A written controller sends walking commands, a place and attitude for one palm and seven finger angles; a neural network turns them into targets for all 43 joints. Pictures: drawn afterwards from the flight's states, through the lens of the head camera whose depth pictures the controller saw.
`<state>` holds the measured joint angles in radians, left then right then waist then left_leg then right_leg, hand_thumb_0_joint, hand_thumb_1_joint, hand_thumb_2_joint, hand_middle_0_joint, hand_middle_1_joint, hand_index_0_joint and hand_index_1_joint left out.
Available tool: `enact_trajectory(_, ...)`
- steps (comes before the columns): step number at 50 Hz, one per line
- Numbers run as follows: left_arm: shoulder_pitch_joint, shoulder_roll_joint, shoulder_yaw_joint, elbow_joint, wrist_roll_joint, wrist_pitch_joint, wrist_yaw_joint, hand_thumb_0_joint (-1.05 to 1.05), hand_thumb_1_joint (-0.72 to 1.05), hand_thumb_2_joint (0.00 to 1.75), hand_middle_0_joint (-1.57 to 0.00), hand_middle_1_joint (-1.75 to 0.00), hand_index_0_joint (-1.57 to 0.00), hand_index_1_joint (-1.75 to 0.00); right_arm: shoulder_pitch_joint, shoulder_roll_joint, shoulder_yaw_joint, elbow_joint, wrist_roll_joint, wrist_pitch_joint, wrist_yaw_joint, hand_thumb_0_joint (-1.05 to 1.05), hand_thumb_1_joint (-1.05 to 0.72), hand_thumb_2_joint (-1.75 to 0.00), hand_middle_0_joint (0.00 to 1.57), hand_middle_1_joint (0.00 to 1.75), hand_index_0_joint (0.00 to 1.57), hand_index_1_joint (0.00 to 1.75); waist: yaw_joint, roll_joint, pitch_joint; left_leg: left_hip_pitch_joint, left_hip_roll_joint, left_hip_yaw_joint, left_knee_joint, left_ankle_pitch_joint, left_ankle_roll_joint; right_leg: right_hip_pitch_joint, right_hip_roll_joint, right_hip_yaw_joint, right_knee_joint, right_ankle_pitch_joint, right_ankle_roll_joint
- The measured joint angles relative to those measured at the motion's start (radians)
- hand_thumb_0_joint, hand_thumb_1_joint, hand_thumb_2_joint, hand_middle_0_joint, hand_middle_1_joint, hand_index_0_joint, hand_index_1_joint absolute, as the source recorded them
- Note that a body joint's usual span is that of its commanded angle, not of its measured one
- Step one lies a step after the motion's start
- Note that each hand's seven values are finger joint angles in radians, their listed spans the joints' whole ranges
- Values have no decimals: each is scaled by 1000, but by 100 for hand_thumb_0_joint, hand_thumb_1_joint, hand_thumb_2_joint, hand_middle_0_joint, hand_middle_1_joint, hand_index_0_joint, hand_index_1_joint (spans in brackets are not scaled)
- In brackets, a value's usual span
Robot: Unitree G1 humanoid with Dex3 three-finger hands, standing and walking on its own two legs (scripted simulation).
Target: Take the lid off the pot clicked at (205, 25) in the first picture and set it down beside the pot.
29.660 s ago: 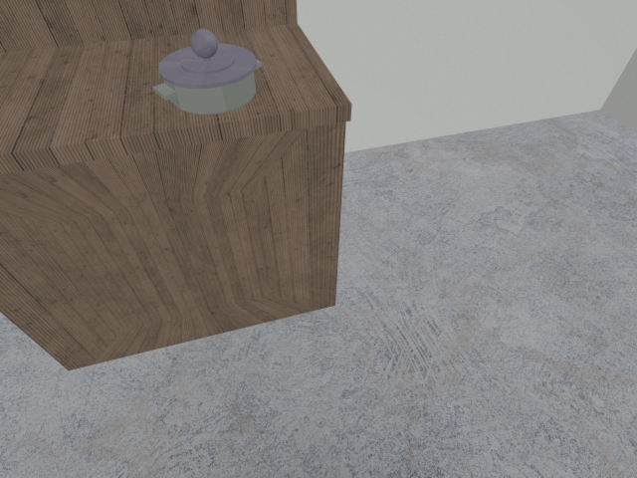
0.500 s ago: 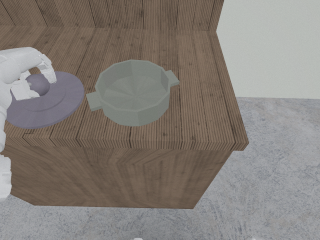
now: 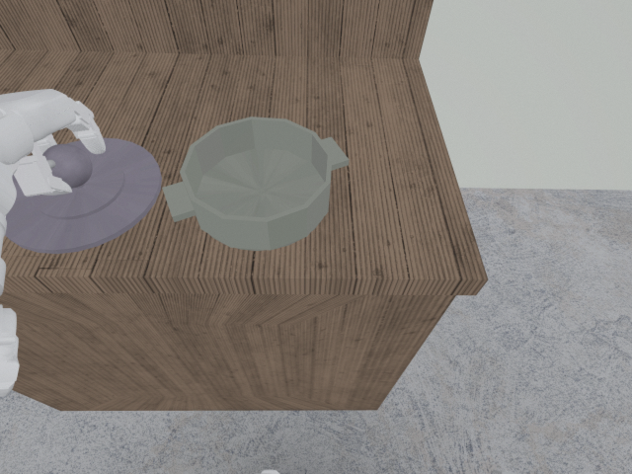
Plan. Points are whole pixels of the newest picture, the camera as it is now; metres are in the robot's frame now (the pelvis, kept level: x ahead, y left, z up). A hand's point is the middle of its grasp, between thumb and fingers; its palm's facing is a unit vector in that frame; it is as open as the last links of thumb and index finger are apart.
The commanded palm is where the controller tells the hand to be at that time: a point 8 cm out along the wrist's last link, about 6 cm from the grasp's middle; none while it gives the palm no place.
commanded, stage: open the fingers wide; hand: left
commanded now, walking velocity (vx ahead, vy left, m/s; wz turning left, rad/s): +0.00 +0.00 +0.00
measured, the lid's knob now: (67, 166) +0.46 +0.32 +0.13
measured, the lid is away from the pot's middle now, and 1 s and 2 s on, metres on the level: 0.24 0.24 0.24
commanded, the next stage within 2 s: raise the empty hand in 0.36 s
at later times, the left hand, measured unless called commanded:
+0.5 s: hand (48, 164) +0.44 +0.32 +0.15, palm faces -0.35 -0.10 -0.93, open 11.0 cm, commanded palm +0.44 +0.32 +0.23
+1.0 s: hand (22, 121) +0.44 +0.32 +0.21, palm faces -0.26 -0.10 -0.96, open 11.0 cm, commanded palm +0.44 +0.32 +0.29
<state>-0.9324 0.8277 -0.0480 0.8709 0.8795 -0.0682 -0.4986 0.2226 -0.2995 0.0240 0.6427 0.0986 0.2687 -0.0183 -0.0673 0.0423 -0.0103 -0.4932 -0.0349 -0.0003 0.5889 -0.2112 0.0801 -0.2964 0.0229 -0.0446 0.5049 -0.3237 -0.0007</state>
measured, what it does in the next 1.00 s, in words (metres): stands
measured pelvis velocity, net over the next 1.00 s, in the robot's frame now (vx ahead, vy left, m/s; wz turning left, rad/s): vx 0.00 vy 0.01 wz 0.01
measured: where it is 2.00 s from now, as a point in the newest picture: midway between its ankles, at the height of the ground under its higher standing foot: outside the picture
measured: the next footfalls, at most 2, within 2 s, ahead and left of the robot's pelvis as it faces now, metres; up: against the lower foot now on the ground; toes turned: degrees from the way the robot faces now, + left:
none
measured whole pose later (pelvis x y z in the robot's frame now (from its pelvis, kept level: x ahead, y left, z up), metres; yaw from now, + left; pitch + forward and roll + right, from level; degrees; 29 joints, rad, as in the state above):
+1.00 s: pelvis +0.00 +0.01 +0.00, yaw +1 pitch +6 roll -3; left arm -1.02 0.83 -0.09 0.79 0.87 0.04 -0.54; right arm 0.20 -0.30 0.03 0.63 0.10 0.27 -0.01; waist -0.06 0.05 -0.02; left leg -0.46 -0.06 0.00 0.54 -0.19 0.09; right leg -0.26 0.01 -0.05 0.46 -0.31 0.00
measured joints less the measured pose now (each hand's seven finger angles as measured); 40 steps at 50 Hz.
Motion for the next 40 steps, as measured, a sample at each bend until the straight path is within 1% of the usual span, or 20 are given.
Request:
enact_trajectory(4,-1,0,10,15,-11,-2,4,0,-7,101,-61,-59,-60,-59,-2,0,2,-2,2,1,0,1,-91,-90,20,30,21,30,0,1,-2,-2,-1,2,1,-1,2,-1,-1,2,-1,0,3)
enact_trajectory(6,0,3,12,19,-8,4,1,0,-9,100,-59,-58,-58,-57,-4,2,2,-4,2,4,2,1,-91,-90,20,30,21,30,-1,-1,-2,-3,-2,3,0,-1,3,-3,-2,3,-1,0,4)
enact_trajectory(9,12,4,-3,-19,2,11,1,0,-12,98,-57,-56,-57,-55,0,2,-1,-9,-1,4,2,1,-91,-90,20,30,21,30,3,-2,0,-2,-4,1,-3,0,4,-1,-4,1,-4,1,1)
enact_trajectory(12,14,-5,-6,-38,-9,7,3,0,-13,97,-55,-54,-55,-54,-2,1,-2,-4,-2,3,2,1,-91,-90,20,30,21,30,8,1,-1,-3,-7,-1,-3,1,6,0,-6,-2,-8,2,1)
enact_trajectory(15,19,-9,0,-45,-18,8,4,0,-15,97,-55,-53,-55,-53,-8,1,-1,-4,-2,2,2,1,-91,-90,20,30,21,30,8,3,-3,-2,-9,0,-6,2,9,1,-8,-1,-10,3,3)
enact_trajectory(23,0,-19,-21,-20,-7,22,9,0,-16,98,-55,-50,-55,-50,-16,6,3,-7,-2,1,1,1,-91,-90,20,30,21,30,8,1,-4,-4,-13,0,-9,5,11,-2,-11,0,-10,3,2)
enact_trajectory(30,3,-15,-8,-63,-11,20,8,0,-17,99,-56,-48,-56,-47,-13,5,4,-5,-6,-6,-2,1,-91,-90,20,30,21,30,8,2,-4,6,-15,-1,-20,8,13,10,-13,-1,-24,8,1)
enact_trajectory(35,-45,-7,-27,-34,-8,50,2,0,-17,99,-56,-47,-57,-47,-14,2,3,0,-3,-6,-1,1,-91,-90,20,30,21,30,8,4,-5,11,-18,-1,-30,13,13,14,-15,-1,-31,11,0)
enact_trajectory(37,-46,-5,-31,-52,-3,60,-4,0,-17,99,-57,-47,-57,-47,-13,0,1,-1,-4,-6,1,1,-91,-90,20,30,21,30,9,6,-6,14,-19,-1,-34,15,13,17,-16,-1,-34,12,0)
enact_trajectory(40,-41,-3,-25,-79,-10,64,-12,0,-17,99,-57,-47,-57,-47,-14,-2,0,-2,-5,-6,4,1,-91,-90,20,30,21,30,8,11,-10,20,-21,-1,-40,17,14,22,-18,0,-40,14,3)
